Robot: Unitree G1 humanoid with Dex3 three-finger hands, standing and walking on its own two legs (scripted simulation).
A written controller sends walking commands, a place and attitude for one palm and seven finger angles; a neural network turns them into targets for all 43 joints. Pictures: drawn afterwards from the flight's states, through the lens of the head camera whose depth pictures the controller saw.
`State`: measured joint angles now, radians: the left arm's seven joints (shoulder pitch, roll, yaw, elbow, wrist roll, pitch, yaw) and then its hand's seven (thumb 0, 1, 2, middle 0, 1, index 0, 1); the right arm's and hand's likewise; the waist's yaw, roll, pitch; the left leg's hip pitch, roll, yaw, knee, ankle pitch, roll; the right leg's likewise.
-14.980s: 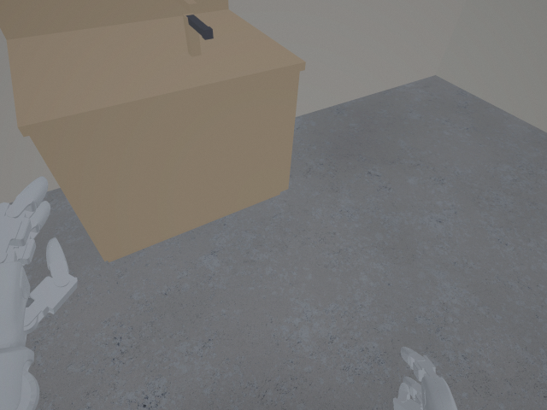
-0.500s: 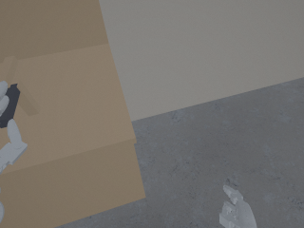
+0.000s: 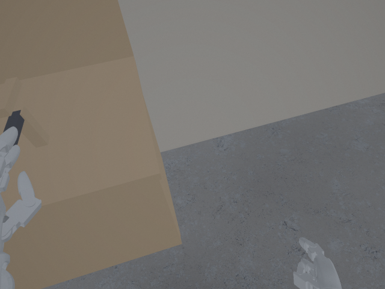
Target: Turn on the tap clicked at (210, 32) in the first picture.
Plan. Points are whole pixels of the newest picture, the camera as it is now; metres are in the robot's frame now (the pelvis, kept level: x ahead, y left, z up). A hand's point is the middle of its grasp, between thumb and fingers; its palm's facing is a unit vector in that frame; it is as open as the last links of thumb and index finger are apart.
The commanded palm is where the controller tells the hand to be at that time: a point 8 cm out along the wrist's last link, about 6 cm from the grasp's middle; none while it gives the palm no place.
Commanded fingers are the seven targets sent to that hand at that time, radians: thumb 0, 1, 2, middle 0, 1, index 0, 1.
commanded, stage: come to a stop and stand still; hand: left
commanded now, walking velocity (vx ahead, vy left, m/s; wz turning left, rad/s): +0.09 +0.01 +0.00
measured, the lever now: (5, 154) +0.37 +0.46 +0.08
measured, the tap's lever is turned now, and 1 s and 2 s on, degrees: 0 0 0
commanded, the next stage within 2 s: look again from close up in 1.20 s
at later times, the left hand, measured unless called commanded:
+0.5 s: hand out of the picture +0.18 +0.29 +0.16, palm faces +0.43 -0.82 -0.38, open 7.4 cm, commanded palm +0.13 +0.33 +0.16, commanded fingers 0.00 0.90 0.90 -0.20 -0.30 -0.20 -0.30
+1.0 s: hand out of the picture +0.22 +0.33 +0.14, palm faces +0.41 -0.84 -0.36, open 7.4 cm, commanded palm +0.17 +0.36 +0.16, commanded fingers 0.00 0.90 0.90 -0.20 -0.30 -0.20 -0.30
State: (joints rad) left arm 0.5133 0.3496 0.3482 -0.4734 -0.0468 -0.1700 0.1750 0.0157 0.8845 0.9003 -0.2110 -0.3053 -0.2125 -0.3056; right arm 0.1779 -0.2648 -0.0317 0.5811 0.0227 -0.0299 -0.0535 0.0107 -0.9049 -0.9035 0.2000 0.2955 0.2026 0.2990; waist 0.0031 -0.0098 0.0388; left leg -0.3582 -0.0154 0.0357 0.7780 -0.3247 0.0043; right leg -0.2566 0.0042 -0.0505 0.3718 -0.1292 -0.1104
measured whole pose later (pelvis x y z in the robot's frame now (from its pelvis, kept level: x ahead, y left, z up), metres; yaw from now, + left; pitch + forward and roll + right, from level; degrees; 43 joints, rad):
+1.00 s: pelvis +0.01 +0.08 -0.01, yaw +0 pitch +0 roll -1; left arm 0.45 0.35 0.32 -0.46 -0.04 -0.15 0.15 0.02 0.89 0.90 -0.21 -0.30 -0.21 -0.30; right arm 0.20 -0.20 0.03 0.59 0.01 -0.08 -0.05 0.01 -0.90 -0.90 0.20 0.30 0.21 0.30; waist 0.02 0.00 0.01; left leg -0.16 -0.03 0.03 0.45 -0.31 0.05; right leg -0.26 0.02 -0.03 0.41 -0.15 -0.02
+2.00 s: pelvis +0.00 +0.11 -0.02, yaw -1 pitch +0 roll -1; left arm 0.43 0.37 0.33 -0.38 -0.04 -0.27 0.07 0.01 0.89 0.90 -0.21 -0.30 -0.21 -0.30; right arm 0.19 -0.23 0.00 0.55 0.02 -0.12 -0.01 0.01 -0.90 -0.90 0.20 0.30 0.20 0.30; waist 0.01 -0.01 0.02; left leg -0.18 -0.07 0.07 0.52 -0.34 0.09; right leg -0.30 0.00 0.01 0.49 -0.19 0.02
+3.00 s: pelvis +0.00 +0.16 -0.01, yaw -4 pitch -1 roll -1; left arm 0.42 0.35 0.31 -0.45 -0.03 -0.18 0.10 0.02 0.89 0.90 -0.21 -0.31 -0.21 -0.31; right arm 0.21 -0.21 0.01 0.59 0.01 -0.11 -0.04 0.01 -0.90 -0.90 0.20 0.30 0.21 0.30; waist 0.01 -0.02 0.02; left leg -0.20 -0.03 0.00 0.46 -0.24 0.04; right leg -0.16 0.04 -0.02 0.42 -0.24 -0.03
